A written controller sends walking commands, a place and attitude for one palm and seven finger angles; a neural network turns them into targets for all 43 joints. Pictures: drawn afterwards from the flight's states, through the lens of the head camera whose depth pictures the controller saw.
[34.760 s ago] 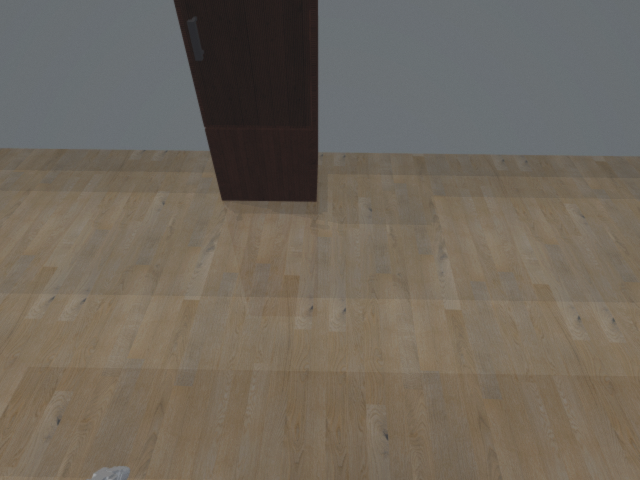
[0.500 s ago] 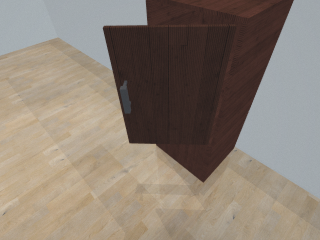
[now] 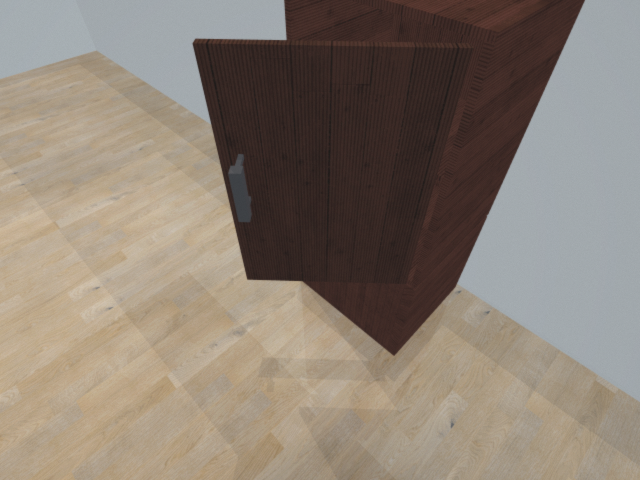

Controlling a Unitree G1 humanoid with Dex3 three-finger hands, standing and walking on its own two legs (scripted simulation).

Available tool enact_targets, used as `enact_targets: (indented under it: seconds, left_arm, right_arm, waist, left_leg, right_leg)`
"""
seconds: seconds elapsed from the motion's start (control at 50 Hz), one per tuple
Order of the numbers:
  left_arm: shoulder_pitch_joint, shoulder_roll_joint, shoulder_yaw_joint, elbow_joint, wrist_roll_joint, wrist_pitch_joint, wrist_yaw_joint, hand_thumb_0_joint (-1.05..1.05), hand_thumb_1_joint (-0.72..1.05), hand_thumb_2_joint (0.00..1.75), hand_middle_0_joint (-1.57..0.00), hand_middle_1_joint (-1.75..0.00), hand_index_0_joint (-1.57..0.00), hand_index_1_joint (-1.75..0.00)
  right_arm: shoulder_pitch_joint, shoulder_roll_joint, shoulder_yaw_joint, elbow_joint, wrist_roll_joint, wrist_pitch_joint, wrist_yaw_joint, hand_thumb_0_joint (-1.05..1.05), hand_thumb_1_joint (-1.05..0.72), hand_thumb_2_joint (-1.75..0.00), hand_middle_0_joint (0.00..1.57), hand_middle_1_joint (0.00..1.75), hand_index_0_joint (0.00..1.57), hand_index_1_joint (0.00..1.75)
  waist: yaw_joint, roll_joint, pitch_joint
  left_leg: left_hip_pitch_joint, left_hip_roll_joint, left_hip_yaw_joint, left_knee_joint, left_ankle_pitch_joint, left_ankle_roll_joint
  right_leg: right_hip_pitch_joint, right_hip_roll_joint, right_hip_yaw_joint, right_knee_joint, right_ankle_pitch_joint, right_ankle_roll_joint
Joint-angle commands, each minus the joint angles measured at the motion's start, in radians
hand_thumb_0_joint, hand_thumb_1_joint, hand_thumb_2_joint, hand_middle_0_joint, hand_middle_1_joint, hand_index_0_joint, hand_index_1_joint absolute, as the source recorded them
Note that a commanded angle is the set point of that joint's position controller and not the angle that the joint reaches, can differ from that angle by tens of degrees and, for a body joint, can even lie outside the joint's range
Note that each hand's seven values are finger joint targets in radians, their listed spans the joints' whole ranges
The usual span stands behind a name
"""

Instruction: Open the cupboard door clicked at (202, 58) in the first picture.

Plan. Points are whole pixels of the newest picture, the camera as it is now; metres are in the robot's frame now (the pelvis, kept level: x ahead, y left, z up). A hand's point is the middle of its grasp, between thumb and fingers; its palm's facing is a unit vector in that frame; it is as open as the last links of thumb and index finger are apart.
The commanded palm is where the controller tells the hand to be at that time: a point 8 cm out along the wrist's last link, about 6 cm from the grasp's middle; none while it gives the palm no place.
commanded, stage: look again from close up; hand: left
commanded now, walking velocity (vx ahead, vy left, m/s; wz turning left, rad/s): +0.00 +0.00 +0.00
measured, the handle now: (242, 188) +0.62 +0.18 -0.01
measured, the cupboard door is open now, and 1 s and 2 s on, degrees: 42 42 42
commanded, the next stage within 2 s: shuffle to correct the standing spot in 0.28 s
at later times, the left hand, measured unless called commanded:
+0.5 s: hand out of the picture +0.05 +0.16 -0.17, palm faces +0.01 -0.98 -0.20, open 7.4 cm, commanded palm none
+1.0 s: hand out of the picture +0.09 +0.17 -0.17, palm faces +0.00 -0.97 -0.23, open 7.4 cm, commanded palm none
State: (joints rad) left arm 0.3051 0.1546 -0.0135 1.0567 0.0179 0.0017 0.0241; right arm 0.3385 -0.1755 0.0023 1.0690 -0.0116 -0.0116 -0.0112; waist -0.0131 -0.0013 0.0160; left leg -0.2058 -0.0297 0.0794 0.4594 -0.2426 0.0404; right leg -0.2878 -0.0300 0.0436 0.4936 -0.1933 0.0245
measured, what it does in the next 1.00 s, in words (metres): stands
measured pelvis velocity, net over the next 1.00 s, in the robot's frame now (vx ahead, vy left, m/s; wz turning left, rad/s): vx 0.04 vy -0.02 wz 0.01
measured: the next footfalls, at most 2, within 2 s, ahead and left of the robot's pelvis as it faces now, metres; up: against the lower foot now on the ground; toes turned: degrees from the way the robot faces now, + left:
none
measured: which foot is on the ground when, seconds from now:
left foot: down 0.00-1.00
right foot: down 0.00-1.00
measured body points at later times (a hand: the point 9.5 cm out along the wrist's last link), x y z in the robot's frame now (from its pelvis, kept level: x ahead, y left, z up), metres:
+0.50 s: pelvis +0.03 -0.02 +0.00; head +0.04 -0.02 +0.45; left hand +0.05 +0.21 -0.16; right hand +0.05 -0.25 -0.16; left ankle +0.00 +0.09 -0.74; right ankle +0.05 -0.13 -0.74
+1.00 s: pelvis +0.04 -0.02 +0.00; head +0.06 -0.02 +0.45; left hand +0.09 +0.22 -0.15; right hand +0.08 -0.25 -0.16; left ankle +0.01 +0.09 -0.74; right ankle +0.05 -0.14 -0.74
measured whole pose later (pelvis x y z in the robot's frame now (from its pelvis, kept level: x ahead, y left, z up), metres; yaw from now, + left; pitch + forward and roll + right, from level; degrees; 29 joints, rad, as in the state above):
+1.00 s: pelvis +0.04 -0.02 +0.00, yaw +0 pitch -1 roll +1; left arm 0.24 0.20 0.00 0.99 0.02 0.01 0.04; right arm 0.23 -0.16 -0.02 1.02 -0.01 0.00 -0.02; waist -0.01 -0.02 0.05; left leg -0.17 0.01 0.06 0.51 -0.32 0.00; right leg -0.26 0.00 0.02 0.55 -0.28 -0.01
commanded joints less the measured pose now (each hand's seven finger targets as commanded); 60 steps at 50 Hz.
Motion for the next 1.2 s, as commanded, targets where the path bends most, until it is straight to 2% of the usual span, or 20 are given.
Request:
enact_targets:
  seconds: [0.0,0.36,0.4,0.44,0.5,0.54,0.58,0.64,0.68,0.72,0.84,0.9,0.92,0.94,0.96,0.98,1.02,1.04,1.08,1.18]
  left_arm:
    - [0.031,0.113,0.023,-0.031,-0.006,-0.026,0.008,0.0,0.9,0.9,-0.2,-0.3,-0.2,-0.3]
    - [-0.003,0.129,0.029,-0.023,-0.006,-0.031,0.011,0.0,0.9,0.9,-0.2,-0.3,-0.2,-0.3]
    - [0.017,0.113,0.029,-0.014,-0.003,-0.025,0.007,0.0,0.9,0.9,-0.2,-0.3,-0.2,-0.3]
    - [0.018,0.113,0.034,-0.023,0.002,-0.019,0.001,0.0,0.9,0.9,-0.2,-0.3,-0.2,-0.3]
    - [0.035,0.106,0.042,-0.033,0.007,-0.019,-0.009,0.0,0.9,0.9,-0.2,-0.3,-0.2,-0.3]
    - [0.045,0.097,0.04,-0.035,0.006,-0.025,-0.008,0.0,0.9,0.9,-0.2,-0.3,-0.2,-0.3]
    - [0.066,0.102,0.039,-0.02,0.002,-0.035,0.001,0.0,0.9,0.9,-0.2,-0.3,-0.2,-0.3]
    - [0.073,0.139,0.042,-0.011,-0.009,-0.05,0.013,0.0,0.9,0.9,-0.2,-0.3,-0.2,-0.3]
    - [0.056,0.165,0.049,-0.02,-0.012,-0.05,0.021,0.0,0.9,0.9,-0.2,-0.3,-0.2,-0.3]
    - [0.055,0.134,0.045,-0.026,-0.011,-0.038,0.028,0.0,0.9,0.9,-0.2,-0.3,-0.2,-0.3]
    - [0.021,0.134,0.052,-0.062,-0.005,-0.017,0.03,0.0,0.9,0.9,-0.2,-0.3,-0.2,-0.3]
    - [-0.014,0.129,0.045,-0.073,-0.005,-0.01,0.024,0.0,0.9,0.9,-0.2,-0.3,-0.2,-0.3]
    - [-0.028,0.264,0.033,-0.124,0.007,-0.017,0.028,0.0,0.9,0.9,-0.2,-0.3,-0.2,-0.3]
    - [0.018,0.197,0.048,-0.137,-0.002,-0.019,0.03,0.0,0.9,0.9,-0.2,-0.3,-0.2,-0.3]
    - [0.001,0.196,0.043,-0.148,-0.002,-0.021,0.031,0.0,0.9,0.9,-0.2,-0.3,-0.2,-0.3]
    - [-0.007,0.192,0.048,-0.161,-0.003,-0.021,0.029,0.0,0.9,0.9,-0.2,-0.3,-0.2,-0.3]
    - [-0.038,0.194,0.043,-0.18,-0.003,-0.02,0.026,0.0,0.9,0.9,-0.2,-0.3,-0.2,-0.3]
    - [-0.056,0.212,0.049,-0.187,-0.002,-0.021,0.024,0.0,0.9,0.9,-0.2,-0.3,-0.2,-0.3]
    - [-0.086,0.236,0.056,-0.202,-0.001,-0.023,0.019,0.0,0.9,0.9,-0.2,-0.3,-0.2,-0.3]
    - [-0.097,0.258,0.058,-0.198,-0.002,-0.023,0.008,0.0,0.9,0.9,-0.2,-0.3,-0.2,-0.3]
  right_arm:
    - [0.012,-0.094,-0.02,-0.033,-0.001,-0.028,-0.013,0.0,-0.9,-0.9,0.2,0.3,0.2,0.3]
    - [-0.024,-0.097,-0.022,0.002,0.0,-0.03,-0.02,0.0,-0.9,-0.9,0.2,0.3,0.2,0.3]
    - [-0.014,-0.092,-0.02,0.009,-0.005,-0.026,-0.016,0.0,-0.9,-0.9,0.2,0.3,0.2,0.3]
    - [-0.014,-0.099,-0.024,0.003,-0.009,-0.02,-0.012,0.0,-0.9,-0.9,0.2,0.3,0.2,0.3]
    - [-0.022,-0.109,-0.031,-0.014,-0.013,-0.017,-0.009,0.0,-0.9,-0.9,0.2,0.3,0.2,0.3]
    - [-0.02,-0.102,-0.027,-0.017,-0.008,-0.023,-0.011,0.0,-0.9,-0.9,0.2,0.3,0.2,0.3]
    - [-0.01,-0.085,-0.02,-0.013,-0.004,-0.033,-0.018,0.0,-0.9,-0.9,0.2,0.3,0.2,0.3]
    - [0.004,-0.098,-0.025,-0.003,0.005,-0.036,-0.035,0.0,-0.9,-0.9,0.2,0.3,0.2,0.3]
    - [0.004,-0.11,-0.036,-0.005,0.011,-0.031,-0.041,0.0,-0.9,-0.9,0.2,0.3,0.2,0.3]
    - [0.006,-0.071,-0.034,-0.004,0.01,-0.02,-0.045,0.0,-0.9,-0.9,0.2,0.3,0.2,0.3]
    - [-0.012,-0.072,-0.046,-0.029,0.003,0.0,-0.039,0.0,-0.9,-0.9,0.2,0.3,0.2,0.3]
    - [-0.039,-0.069,-0.043,-0.032,0.0,0.0,-0.032,0.0,-0.9,-0.9,0.2,0.3,0.2,0.3]
    - [-0.106,-0.177,-0.043,-0.129,-0.008,0.001,-0.021,0.0,-0.9,-0.9,0.2,0.3,0.2,0.3]
    - [-0.123,-0.153,-0.059,-0.149,-0.009,-0.018,-0.013,0.0,-0.9,-0.9,0.2,0.3,0.2,0.3]
    - [-0.099,-0.131,-0.06,-0.16,-0.009,-0.015,-0.013,0.0,-0.9,-0.9,0.2,0.3,0.2,0.3]
    - [-0.09,-0.117,-0.061,-0.166,-0.009,-0.009,-0.014,0.0,-0.9,-0.9,0.2,0.3,0.2,0.3]
    - [-0.079,-0.105,-0.056,-0.176,-0.013,0.002,-0.007,0.0,-0.9,-0.9,0.2,0.3,0.2,0.3]
    - [-0.079,-0.12,-0.062,-0.18,-0.013,0.003,-0.005,0.0,-0.9,-0.9,0.2,0.3,0.2,0.3]
    - [-0.091,-0.161,-0.07,-0.188,-0.012,-0.004,-0.003,0.0,-0.9,-0.9,0.2,0.3,0.2,0.3]
    - [-0.145,-0.231,-0.072,-0.193,-0.012,-0.019,0.0,0.0,-0.9,-0.9,0.2,0.3,0.2,0.3]
  waist:
    - [0.014,0.017,0.035]
    - [0.009,-0.005,0.029]
    - [0.01,-0.003,0.018]
    - [0.012,0.01,0.063]
    - [0.016,0.037,0.134]
    - [0.02,0.028,0.127]
    - [0.019,-0.02,0.067]
    - [0.007,-0.043,-0.017]
    - [0.005,-0.03,-0.067]
    - [0.007,0.0,-0.059]
    - [0.009,-0.007,-0.069]
    - [0.01,-0.006,-0.022]
    - [0.0,0.038,0.068]
    - [0.034,0.005,-0.052]
    - [0.008,0.021,-0.112]
    - [0.003,0.001,-0.108]
    - [-0.011,-0.085,-0.033]
    - [-0.015,-0.084,0.01]
    - [-0.013,-0.032,0.055]
    - [0.009,0.041,0.03]
  left_leg:
    - [-0.074,0.128,-0.142,-0.15,-0.047,-0.002]
    - [0.014,0.13,-0.108,-0.114,0.104,-0.012]
    - [0.019,0.13,-0.104,-0.108,-0.022,-0.008]
    - [-0.02,0.142,-0.122,-0.131,-0.178,0.004]
    - [-0.064,0.153,-0.146,-0.148,-0.291,0.018]
    - [-0.058,0.154,-0.142,-0.121,-0.158,0.022]
    - [-0.008,0.128,-0.084,-0.031,0.101,0.003]
    - [0.058,0.123,-0.069,0.004,0.344,-0.024]
    - [0.086,0.13,-0.067,0.002,0.396,-0.03]
    - [0.092,0.132,-0.06,0.005,0.449,-0.034]
    - [0.084,0.136,-0.065,0.023,0.356,-0.03]
    - [0.056,0.136,-0.081,-0.025,0.214,-0.026]
    - [-0.013,0.098,-0.11,-0.085,0.208,-0.032]
    - [-0.01,0.118,-0.113,0.017,0.178,-0.016]
    - [0.005,0.101,-0.109,0.044,0.168,-0.015]
    - [-0.007,0.088,-0.098,0.058,0.099,-0.018]
    - [-0.036,0.07,-0.088,0.061,0.017,-0.015]
    - [-0.048,0.068,-0.095,0.058,0.001,-0.013]
    - [-0.066,0.091,-0.125,0.016,0.024,0.001]
    - [-0.103,0.133,-0.168,-0.076,-0.01,0.02]
  right_leg:
    - [0.048,-0.055,0.073,-0.08,0.002,-0.064]
    - [0.069,-0.061,0.078,-0.094,0.136,-0.067]
    - [0.066,-0.048,0.073,-0.083,-0.011,-0.071]
    - [0.028,-0.034,0.064,-0.073,-0.165,-0.079]
    - [-0.026,-0.019,0.066,-0.055,-0.245,-0.091]
    - [-0.006,-0.021,0.071,-0.042,-0.118,-0.09]
    - [0.052,-0.052,0.09,-0.033,0.164,-0.092]
    - [0.141,-0.087,0.097,-0.007,0.624,-0.091]
    - [0.179,-0.099,0.092,0.019,0.724,-0.089]
    - [0.167,-0.102,0.087,0.032,0.73,-0.081]
    - [0.122,-0.1,0.102,0.022,0.519,-0.088]
    - [0.073,-0.085,0.098,-0.026,0.304,-0.081]
    - [0.092,-0.041,0.051,-0.002,0.191,-0.061]
    - [0.088,-0.063,0.083,0.016,0.123,-0.059]
    - [0.107,-0.083,0.11,0.011,0.169,-0.078]
    - [0.088,-0.098,0.128,-0.014,0.122,-0.087]
    - [0.024,-0.105,0.149,-0.063,0.017,-0.098]
    - [-0.016,-0.101,0.147,-0.081,-0.049,-0.096]
    - [-0.046,-0.07,0.116,-0.066,-0.082,-0.086]
    - [0.028,-0.034,0.047,-0.023,-0.035,-0.065]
